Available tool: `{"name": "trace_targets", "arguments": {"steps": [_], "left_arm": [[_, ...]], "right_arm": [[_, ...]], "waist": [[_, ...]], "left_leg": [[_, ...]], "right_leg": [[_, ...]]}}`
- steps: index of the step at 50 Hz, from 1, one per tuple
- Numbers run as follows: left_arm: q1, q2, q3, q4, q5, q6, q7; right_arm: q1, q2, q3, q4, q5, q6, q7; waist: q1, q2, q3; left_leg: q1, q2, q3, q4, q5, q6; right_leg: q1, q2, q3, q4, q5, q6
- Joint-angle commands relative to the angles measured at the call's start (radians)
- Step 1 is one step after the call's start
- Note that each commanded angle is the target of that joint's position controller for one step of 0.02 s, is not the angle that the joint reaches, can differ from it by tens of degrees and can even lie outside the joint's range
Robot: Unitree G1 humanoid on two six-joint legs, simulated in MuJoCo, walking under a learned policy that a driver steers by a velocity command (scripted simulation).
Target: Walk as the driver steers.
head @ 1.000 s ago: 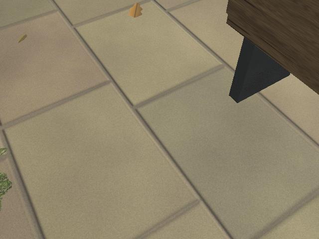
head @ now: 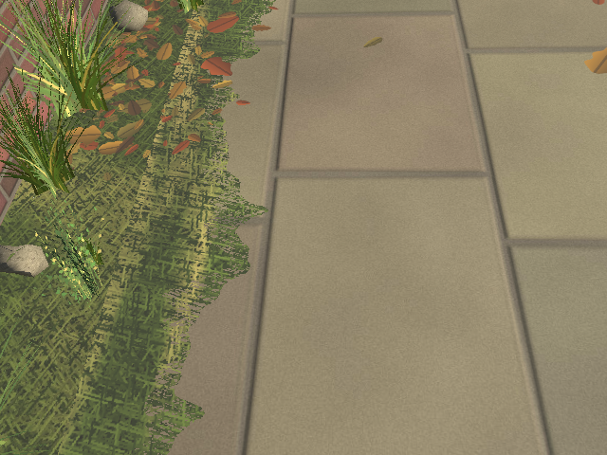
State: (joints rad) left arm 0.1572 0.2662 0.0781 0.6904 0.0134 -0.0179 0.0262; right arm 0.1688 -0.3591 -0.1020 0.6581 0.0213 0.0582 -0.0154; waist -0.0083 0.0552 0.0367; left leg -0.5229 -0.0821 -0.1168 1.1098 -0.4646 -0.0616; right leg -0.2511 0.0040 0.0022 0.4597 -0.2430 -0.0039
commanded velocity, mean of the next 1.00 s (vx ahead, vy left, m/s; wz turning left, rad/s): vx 0.07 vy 0.00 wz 0.17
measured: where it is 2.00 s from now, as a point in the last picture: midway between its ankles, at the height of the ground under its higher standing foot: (304, 437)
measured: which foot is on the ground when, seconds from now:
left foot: up 0.00-0.24, down 0.26-1.00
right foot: down 0.00-0.26, up 0.28-0.58, down 0.60-1.00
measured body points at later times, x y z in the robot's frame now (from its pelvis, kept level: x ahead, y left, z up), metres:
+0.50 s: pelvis -0.01 +0.05 +0.00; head +0.01 +0.08 +0.45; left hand +0.07 +0.35 -0.12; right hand +0.20 -0.17 -0.08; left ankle -0.02 +0.15 -0.74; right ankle -0.01 -0.11 -0.70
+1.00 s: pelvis +0.05 +0.05 -0.02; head +0.06 +0.06 +0.43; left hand +0.08 +0.32 -0.15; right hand +0.17 -0.20 -0.13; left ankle -0.02 +0.15 -0.74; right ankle +0.00 -0.10 -0.74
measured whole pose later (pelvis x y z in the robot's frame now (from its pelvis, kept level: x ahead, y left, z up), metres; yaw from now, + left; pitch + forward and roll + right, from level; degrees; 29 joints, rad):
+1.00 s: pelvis +0.05 +0.05 -0.02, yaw +7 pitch +1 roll +1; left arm 0.33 0.26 0.03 0.82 -0.03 -0.06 0.00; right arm 0.29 -0.25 -0.06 0.79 0.02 -0.09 0.03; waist -0.01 -0.03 -0.01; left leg -0.22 -0.05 0.01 0.62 -0.42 0.05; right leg -0.22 -0.04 0.04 0.67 -0.41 0.01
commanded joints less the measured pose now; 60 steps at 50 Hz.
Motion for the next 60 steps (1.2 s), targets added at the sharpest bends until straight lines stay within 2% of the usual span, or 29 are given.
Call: {"name": "trace_targets", "arguments": {"steps": [1, 6, 9, 12, 13, 14, 15, 16, 19, 23, 27, 29, 30, 31, 32, 34, 37, 39, 44, 47, 48, 49, 50, 51, 52, 53, 54, 57, 60], "left_arm": [[-0.052, 0.137, 0.027, -0.081, -0.001, -0.004, 0.016], [-0.014, 0.196, 0.045, -0.065, -0.005, 0.014, 0.012], [-0.020, 0.211, 0.046, -0.055, -0.024, 0.014, -0.006], [-0.006, 0.169, 0.025, -0.025, -0.046, 0.011, -0.012], [0.042, 0.113, 0.004, -0.015, -0.015, 0.003, -0.017], [0.053, 0.055, -0.020, -0.042, 0.028, -0.005, -0.024], [-0.039, 0.124, -0.001, -0.053, 0.006, 0.002, -0.008], [-0.046, 0.155, 0.010, -0.049, -0.014, 0.010, -0.005], [0.000, 0.158, 0.022, -0.003, -0.009, 0.031, 0.008], [0.021, 0.097, 0.002, 0.020, -0.017, 0.033, 0.005], [0.007, 0.100, -0.005, 0.024, -0.018, 0.032, 0.004], [0.045, 0.093, -0.012, 0.045, -0.007, 0.025, 0.001], [0.052, 0.124, -0.009, 0.048, 0.007, 0.021, 0.001], [0.052, 0.182, 0.001, 0.044, 0.005, 0.021, 0.005], [0.036, 0.189, 0.009, 0.064, -0.009, 0.019, -0.001], [0.018, 0.119, -0.009, 0.065, 0.000, 0.008, -0.008], [0.058, 0.119, -0.010, 0.084, -0.011, -0.005, -0.001], [0.072, 0.116, -0.013, 0.078, -0.018, -0.018, 0.005], [0.129, 0.139, -0.009, 0.070, -0.037, -0.064, -0.005], [0.123, 0.168, -0.002, 0.058, -0.046, -0.064, -0.019], [0.083, 0.159, -0.004, 0.039, -0.046, -0.063, -0.024], [0.017, 0.144, -0.010, 0.001, -0.042, -0.069, -0.026], [-0.040, 0.117, -0.017, -0.043, -0.034, -0.087, -0.026], [-0.037, 0.104, -0.022, -0.050, -0.029, -0.102, -0.021], [-0.040, 0.127, -0.014, -0.051, -0.053, -0.105, -0.026], [-0.061, 0.102, -0.022, -0.056, -0.070, -0.101, -0.033], [-0.094, 0.071, -0.032, -0.076, -0.065, -0.099, -0.041], [-0.115, 0.027, -0.044, -0.099, -0.036, -0.090, -0.072], [-0.189, -0.005, -0.064, -0.132, -0.023, -0.093, -0.092]], "right_arm": [[0.004, -0.066, -0.024, -0.071, 0.008, 0.001, 0.004], [-0.056, -0.011, 0.006, -0.120, -0.007, -0.007, 0.019], [-0.027, -0.029, 0.002, -0.114, -0.006, -0.005, 0.023], [0.061, -0.031, -0.002, -0.080, -0.012, -0.007, 0.024], [0.081, -0.081, -0.009, -0.088, -0.015, -0.009, 0.014], [0.027, -0.146, -0.010, -0.120, -0.036, -0.012, 0.004], [0.055, -0.081, 0.005, -0.111, -0.059, -0.033, 0.012], [0.028, -0.056, 0.017, -0.095, -0.060, -0.050, 0.017], [-0.046, -0.054, 0.021, -0.075, -0.034, -0.069, 0.012], [-0.071, -0.007, 0.035, -0.054, -0.034, -0.066, 0.008], [-0.061, -0.011, 0.037, -0.021, -0.033, -0.059, 0.011], [-0.070, 0.008, 0.046, -0.001, -0.022, -0.060, 0.013], [-0.037, 0.020, 0.050, 0.013, -0.029, -0.067, 0.015], [-0.006, 0.017, 0.049, 0.018, -0.045, -0.075, 0.022], [-0.004, 0.014, 0.045, 0.023, -0.044, -0.075, 0.023], [-0.064, 0.004, 0.042, 0.028, -0.040, -0.068, 0.015], [-0.036, -0.004, 0.033, 0.039, -0.026, -0.047, 0.001], [-0.016, 0.004, 0.032, 0.041, -0.014, -0.061, 0.001], [-0.001, 0.041, 0.035, 0.036, -0.002, -0.139, 0.025], [0.049, 0.040, 0.033, 0.043, 0.006, -0.165, 0.039], [0.101, 0.024, 0.027, 0.064, 0.005, -0.167, 0.042], [0.195, -0.022, 0.010, 0.100, 0.004, -0.170, 0.045], [0.333, -0.117, -0.024, 0.142, 0.002, -0.167, 0.047], [0.411, -0.135, -0.028, 0.146, -0.008, -0.160, 0.050], [0.388, -0.069, -0.003, 0.140, -0.016, -0.157, 0.048], [0.381, -0.028, 0.010, 0.135, -0.020, -0.154, 0.045], [0.374, -0.016, 0.019, 0.143, -0.017, -0.149, 0.041], [0.315, 0.034, 0.044, 0.144, -0.016, -0.126, 0.025], [0.233, -0.031, 0.032, 0.119, -0.003, -0.126, -0.005]], "waist": [[0.001, -0.202, -0.058], [0.046, -0.229, -0.116], [0.038, -0.248, -0.119], [-0.016, -0.199, -0.117], [0.005, -0.051, -0.171], [0.049, 0.215, -0.164], [-0.038, 0.154, -0.179], [-0.020, 0.119, -0.136], [0.011, 0.090, -0.092], [0.017, 0.080, -0.105], [0.000, 0.081, -0.097], [0.037, 0.051, -0.083], [0.026, 0.010, -0.094], [-0.014, -0.078, -0.093], [-0.027, -0.156, -0.078], [0.007, -0.121, -0.052], [0.009, -0.104, -0.015], [0.011, -0.093, 0.060], [0.021, -0.137, 0.059], [-0.016, -0.225, 0.048], [-0.043, -0.201, 0.035], [-0.078, -0.098, -0.005], [-0.120, 0.108, -0.071], [-0.147, 0.254, -0.079], [-0.116, 0.110, -0.021], [-0.104, 0.030, 0.013], [-0.090, -0.031, 0.047], [-0.048, 0.003, 0.050], [-0.036, 0.023, 0.056]], "left_leg": [[-0.116, 0.062, 0.044, 0.061, 0.059, -0.047], [0.022, 0.100, 0.103, -0.216, 0.013, -0.037], [0.132, 0.079, 0.144, -0.381, 0.045, -0.008], [0.379, 0.056, 0.154, -0.756, 0.341, 0.064], [0.554, 0.184, -0.016, -0.763, 0.603, 0.097], [0.570, 0.416, -0.262, -0.734, 0.857, 0.249], [0.456, 0.455, -0.291, -0.753, 0.791, 0.369], [0.430, 0.408, -0.230, -0.765, 0.727, 0.358], [0.392, 0.324, -0.128, -0.764, 0.713, 0.283], [0.374, 0.269, -0.054, -0.756, 0.689, 0.270], [0.373, 0.281, -0.109, -0.751, 0.567, 0.283], [0.321, 0.249, -0.099, -0.744, 0.451, 0.234], [0.285, 0.219, -0.090, -0.738, 0.372, 0.187], [0.253, 0.166, -0.047, -0.720, 0.279, 0.149], [0.291, 0.112, 0.016, -0.726, 0.224, 0.116], [0.322, 0.105, 0.030, -0.688, 0.232, 0.102], [0.256, 0.078, 0.042, -0.660, -0.104, 0.136], [0.179, 0.090, 0.019, -0.650, -0.230, 0.159], [0.100, 0.079, 0.055, -0.536, -0.096, 0.168], [0.122, 0.060, 0.129, -0.494, 0.067, 0.170], [0.208, 0.061, 0.117, -0.555, 0.119, 0.182], [0.369, 0.090, 0.035, -0.614, 0.265, 0.203], [0.616, 0.201, -0.199, -0.703, 0.399, 0.264], [0.807, 0.385, -0.483, -0.804, 0.581, 0.377], [0.819, 0.436, -0.493, -0.788, 0.586, 0.407], [0.832, 0.431, -0.426, -0.786, 0.570, 0.396], [0.819, 0.422, -0.359, -0.812, 0.557, 0.366], [0.661, 0.320, -0.158, -0.906, 0.606, 0.275], [0.376, 0.224, 0.014, -1.002, 0.520, 0.239]], "right_leg": [[0.134, -0.237, 0.146, -0.134, 0.380, -0.201], [0.175, -0.276, 0.098, -0.109, 0.441, -0.226], [0.152, -0.290, 0.099, -0.086, 0.443, -0.223], [0.055, -0.245, 0.050, 0.016, 0.335, -0.128], [-0.061, -0.178, -0.020, 0.142, 0.130, -0.032], [-0.241, -0.076, -0.087, 0.298, -0.315, 0.065], [-0.222, -0.083, 0.013, 0.425, -0.421, 0.084], [-0.234, -0.087, 0.032, 0.496, -0.395, 0.086], [-0.232, -0.087, 0.051, 0.533, -0.255, 0.091], [-0.128, -0.078, 0.029, 0.379, -0.168, 0.098], [-0.042, -0.063, 0.015, 0.166, -0.134, 0.088], [0.081, -0.057, 0.010, -0.060, 0.095, 0.063], [0.156, -0.093, 0.057, -0.069, 0.230, 0.046], [0.183, -0.138, 0.085, -0.030, 0.333, 0.015], [0.094, -0.121, 0.069, -0.009, 0.182, -0.020], [0.032, -0.100, 0.063, -0.042, 0.077, -0.006], [-0.025, -0.062, 0.041, -0.027, -0.287, -0.024], [-0.086, -0.074, 0.075, -0.033, -0.436, -0.055], [-0.005, -0.167, 0.256, -0.086, -0.434, -0.148], [0.049, -0.268, 0.376, -0.118, -0.200, -0.203], [0.020, -0.237, 0.312, -0.058, -0.035, -0.181], [-0.064, -0.138, 0.175, 0.096, 0.152, -0.127], [-0.260, 0.000, -0.010, 0.430, 0.297, -0.045], [-0.563, 0.053, 0.005, 0.694, -0.212, -0.006], [-0.697, 0.007, 0.069, 0.818, -0.343, -0.028], [-0.788, -0.025, 0.075, 0.886, -0.319, -0.050], [-0.848, -0.064, 0.063, 0.857, -0.262, -0.060], [-0.729, -0.111, -0.001, 0.696, -0.075, -0.043], [-0.376, -0.065, -0.055, 0.317, 0.202, 0.002]]}}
